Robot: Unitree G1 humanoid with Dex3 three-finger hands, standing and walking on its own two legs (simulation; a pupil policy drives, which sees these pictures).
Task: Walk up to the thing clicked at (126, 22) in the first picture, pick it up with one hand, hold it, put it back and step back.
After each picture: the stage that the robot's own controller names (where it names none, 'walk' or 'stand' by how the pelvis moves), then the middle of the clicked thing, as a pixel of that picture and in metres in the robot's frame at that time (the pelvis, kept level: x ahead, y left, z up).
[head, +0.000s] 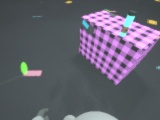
stand; (127, 24) +0.99 -0.34 +0.11
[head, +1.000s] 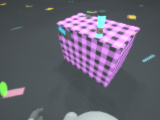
walk; (100, 25) +0.90 -0.03 +0.14
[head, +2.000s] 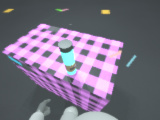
walk; (68, 59) +0.37 +0.15 +0.12
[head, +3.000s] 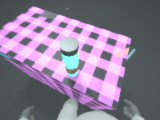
walk; (71, 61) +0.32 +0.15 +0.14
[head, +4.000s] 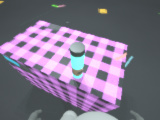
walk; (77, 63) +0.35 +0.10 +0.12
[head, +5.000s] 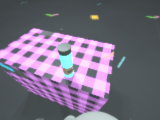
stand; (66, 62) +0.36 +0.18 +0.11
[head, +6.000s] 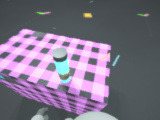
stand; (62, 67) +0.32 +0.18 +0.11
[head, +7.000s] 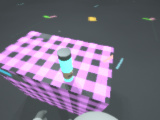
stand; (66, 67) +0.34 +0.16 +0.11
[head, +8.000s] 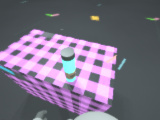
stand; (69, 67) +0.33 +0.15 +0.11
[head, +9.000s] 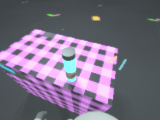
stand; (70, 66) +0.34 +0.14 +0.11
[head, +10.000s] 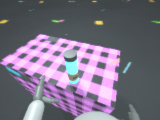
rise first; (72, 68) +0.33 +0.14 +0.11
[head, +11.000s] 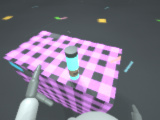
go down; (72, 64) +0.35 +0.15 +0.11
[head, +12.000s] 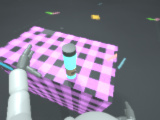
go down; (70, 63) +0.36 +0.13 +0.12
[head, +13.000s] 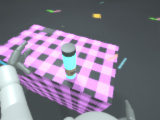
go down; (69, 63) +0.35 +0.14 +0.12
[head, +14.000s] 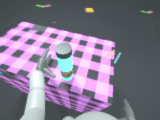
close in; (65, 65) +0.33 +0.14 +0.13
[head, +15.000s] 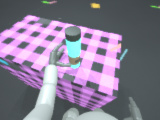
close; (73, 50) +0.40 +0.11 +0.17
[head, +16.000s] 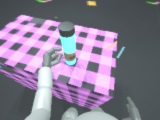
lift; (69, 47) +0.42 +0.13 +0.17
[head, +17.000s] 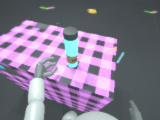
lift; (71, 50) +0.42 +0.13 +0.17
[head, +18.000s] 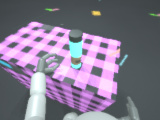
lift; (75, 51) +0.42 +0.11 +0.16
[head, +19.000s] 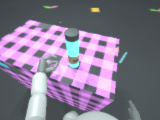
lift; (73, 51) +0.42 +0.12 +0.16
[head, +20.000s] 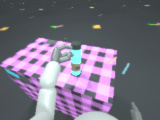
close; (76, 59) +0.42 +0.12 +0.13
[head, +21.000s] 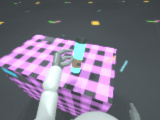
close; (78, 55) +0.45 +0.10 +0.12
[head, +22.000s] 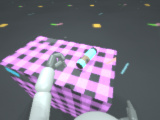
crouch; (87, 57) +0.56 +0.04 +0.03
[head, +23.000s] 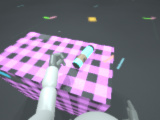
lower; (84, 55) +0.54 +0.06 +0.03
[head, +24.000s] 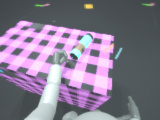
lower; (82, 45) +0.57 +0.05 +0.06
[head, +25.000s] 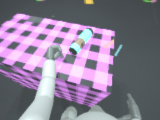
lower; (82, 40) +0.59 +0.05 +0.08
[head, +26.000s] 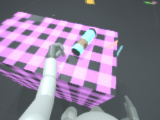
lower; (84, 40) +0.58 +0.04 +0.08
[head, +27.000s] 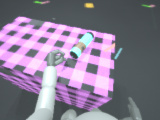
open; (82, 44) +0.56 +0.05 +0.08
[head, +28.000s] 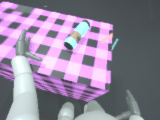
rise; (78, 34) +0.59 +0.06 +0.09
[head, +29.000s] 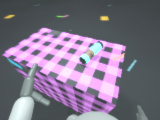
sink last; (92, 52) +0.56 +0.04 +0.06
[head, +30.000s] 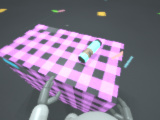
stand; (90, 50) +0.56 +0.04 +0.05
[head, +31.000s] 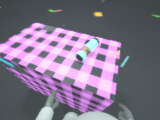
stand; (88, 48) +0.57 +0.05 +0.06
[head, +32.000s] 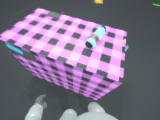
walk; (96, 36) +0.67 -0.04 +0.03
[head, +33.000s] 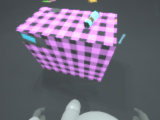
walk; (92, 19) +0.95 +0.05 +0.05
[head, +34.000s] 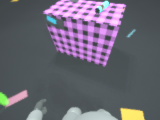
stand; (102, 6) +1.28 -0.06 +0.04
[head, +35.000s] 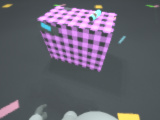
stand; (95, 15) +1.25 +0.00 +0.04
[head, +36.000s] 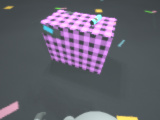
stand; (96, 19) +1.25 -0.02 +0.02
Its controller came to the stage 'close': yes
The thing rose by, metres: 0.00
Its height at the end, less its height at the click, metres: -0.09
